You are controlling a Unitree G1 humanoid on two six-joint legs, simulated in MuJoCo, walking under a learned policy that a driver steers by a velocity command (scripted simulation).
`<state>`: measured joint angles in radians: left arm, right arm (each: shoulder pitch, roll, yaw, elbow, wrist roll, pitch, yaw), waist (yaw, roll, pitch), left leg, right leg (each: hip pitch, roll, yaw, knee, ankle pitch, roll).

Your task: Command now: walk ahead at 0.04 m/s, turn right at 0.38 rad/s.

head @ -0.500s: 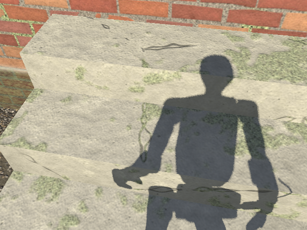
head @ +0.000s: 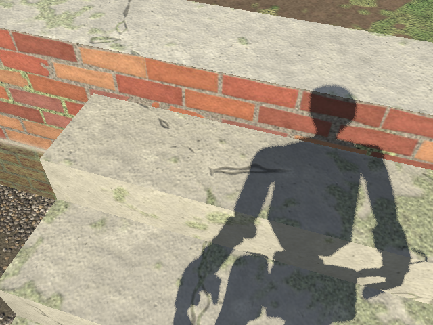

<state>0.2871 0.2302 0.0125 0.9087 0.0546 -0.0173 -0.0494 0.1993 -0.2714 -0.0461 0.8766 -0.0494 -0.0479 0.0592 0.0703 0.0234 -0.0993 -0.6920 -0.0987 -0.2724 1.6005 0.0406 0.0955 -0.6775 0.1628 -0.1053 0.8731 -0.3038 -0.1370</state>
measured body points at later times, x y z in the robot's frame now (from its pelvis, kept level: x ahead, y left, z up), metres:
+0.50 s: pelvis +0.11 +0.03 +0.05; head +0.11 +0.02 +0.50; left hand +0.32 +0.23 -0.04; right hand +0.23 -0.27 -0.03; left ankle +0.17 +0.17 -0.61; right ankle +0.08 -0.04 -0.68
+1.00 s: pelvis +0.13 +0.05 +0.04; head +0.14 +0.05 +0.49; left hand +0.35 +0.17 -0.08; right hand +0.17 -0.21 -0.06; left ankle +0.18 +0.16 -0.68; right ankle +0.10 -0.07 -0.68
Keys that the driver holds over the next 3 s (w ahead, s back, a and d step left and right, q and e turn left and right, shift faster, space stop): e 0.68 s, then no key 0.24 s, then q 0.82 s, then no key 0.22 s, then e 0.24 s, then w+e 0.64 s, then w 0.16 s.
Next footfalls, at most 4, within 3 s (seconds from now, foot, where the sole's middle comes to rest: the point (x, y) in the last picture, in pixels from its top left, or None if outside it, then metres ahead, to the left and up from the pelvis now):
0.56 left None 0.21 0.15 -0.71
0.96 right None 0.14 -0.09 -0.71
1.40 left None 0.20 0.18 -0.71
1.96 right None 0.15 -0.05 -0.71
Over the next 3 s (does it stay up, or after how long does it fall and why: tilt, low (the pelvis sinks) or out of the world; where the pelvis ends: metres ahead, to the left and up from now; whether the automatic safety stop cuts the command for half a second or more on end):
stays up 0.37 0.05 0.13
